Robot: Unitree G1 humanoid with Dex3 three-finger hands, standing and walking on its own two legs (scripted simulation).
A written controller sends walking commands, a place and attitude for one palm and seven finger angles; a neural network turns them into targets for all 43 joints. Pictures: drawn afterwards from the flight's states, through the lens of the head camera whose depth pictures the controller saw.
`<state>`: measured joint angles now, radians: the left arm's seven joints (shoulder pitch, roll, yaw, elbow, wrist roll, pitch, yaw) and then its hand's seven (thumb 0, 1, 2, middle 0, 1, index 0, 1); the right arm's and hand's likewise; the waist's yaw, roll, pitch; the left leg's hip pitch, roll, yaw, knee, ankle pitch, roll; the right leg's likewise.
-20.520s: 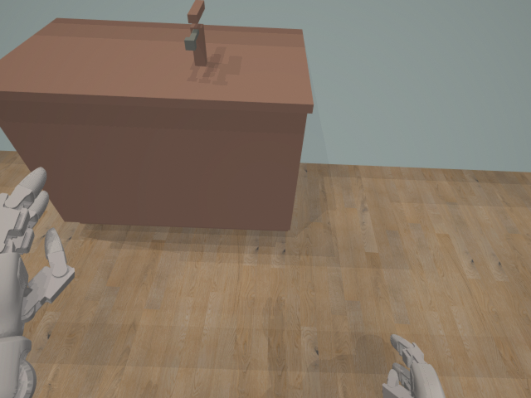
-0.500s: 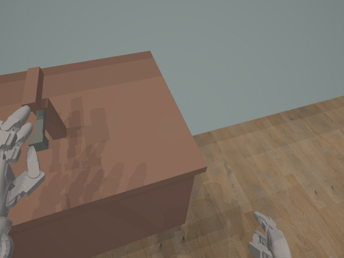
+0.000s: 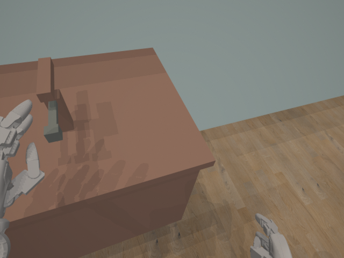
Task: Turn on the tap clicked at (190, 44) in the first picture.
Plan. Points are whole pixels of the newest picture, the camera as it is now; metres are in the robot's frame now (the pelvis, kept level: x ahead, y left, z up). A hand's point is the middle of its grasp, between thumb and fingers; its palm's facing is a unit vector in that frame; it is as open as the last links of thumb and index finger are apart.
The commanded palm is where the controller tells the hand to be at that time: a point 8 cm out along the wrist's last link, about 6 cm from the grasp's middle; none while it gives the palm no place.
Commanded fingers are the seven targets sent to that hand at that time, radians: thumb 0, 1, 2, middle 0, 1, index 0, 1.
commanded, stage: come to a stop and stand still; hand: left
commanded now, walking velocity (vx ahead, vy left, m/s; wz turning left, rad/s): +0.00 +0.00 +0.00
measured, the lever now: (53, 133) +0.34 +0.28 +0.10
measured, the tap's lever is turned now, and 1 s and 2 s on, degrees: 0 0 0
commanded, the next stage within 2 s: look again from close up in 0.64 s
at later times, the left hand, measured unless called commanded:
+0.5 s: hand (2, 156) +0.23 +0.29 +0.18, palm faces +0.39 -0.85 -0.36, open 7.4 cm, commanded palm +0.17 +0.32 +0.18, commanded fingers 0.00 0.90 0.90 -0.20 -0.30 -0.20 -0.30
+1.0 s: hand (14, 162) +0.23 +0.28 +0.17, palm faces +0.39 -0.84 -0.37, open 7.4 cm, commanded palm +0.17 +0.31 +0.18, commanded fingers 0.00 0.90 0.90 -0.20 -0.30 -0.20 -0.30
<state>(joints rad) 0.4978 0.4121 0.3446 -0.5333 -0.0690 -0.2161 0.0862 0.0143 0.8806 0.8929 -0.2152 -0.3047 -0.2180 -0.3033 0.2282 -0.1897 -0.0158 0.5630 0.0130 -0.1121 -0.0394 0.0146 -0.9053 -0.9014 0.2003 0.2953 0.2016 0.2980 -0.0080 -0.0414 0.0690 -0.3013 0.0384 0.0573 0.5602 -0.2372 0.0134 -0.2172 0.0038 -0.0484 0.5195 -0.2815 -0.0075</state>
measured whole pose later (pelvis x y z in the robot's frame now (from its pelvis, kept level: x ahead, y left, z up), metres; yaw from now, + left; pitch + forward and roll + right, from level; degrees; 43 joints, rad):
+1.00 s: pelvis +0.01 +0.03 +0.01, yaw +0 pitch -1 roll -2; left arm 0.43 0.36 0.35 -0.44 -0.04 -0.21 0.11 0.01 0.89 0.89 -0.21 -0.30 -0.21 -0.30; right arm 0.22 -0.19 0.01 0.58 0.01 -0.11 -0.03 0.01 -0.90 -0.90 0.20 0.30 0.20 0.30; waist 0.01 0.00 0.04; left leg -0.25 0.00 0.07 0.46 -0.20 0.05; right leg -0.14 -0.03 -0.04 0.37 -0.21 0.04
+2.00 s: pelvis +0.02 -0.04 +0.00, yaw +1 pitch +0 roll -2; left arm 0.46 0.41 0.37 -0.56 -0.10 -0.14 0.08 0.01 0.89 0.89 -0.21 -0.30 -0.21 -0.30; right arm 0.22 -0.19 -0.03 0.56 0.02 -0.05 -0.04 0.01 -0.90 -0.90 0.20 0.30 0.20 0.30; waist -0.01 -0.01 0.06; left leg -0.30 0.10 0.01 0.58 -0.27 -0.05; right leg -0.20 0.07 -0.08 0.50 -0.30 -0.06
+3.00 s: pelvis +0.02 -0.04 +0.00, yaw +1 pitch +0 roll -2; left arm 0.49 0.42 0.38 -0.57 -0.10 -0.14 0.09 0.01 0.89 0.89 -0.21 -0.30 -0.21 -0.30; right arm 0.21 -0.18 -0.02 0.54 0.02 -0.05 -0.03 0.01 -0.90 -0.90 0.20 0.30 0.20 0.30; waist -0.01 0.02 0.07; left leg -0.32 0.10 0.00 0.57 -0.25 -0.05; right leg -0.20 0.08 -0.09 0.47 -0.28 -0.07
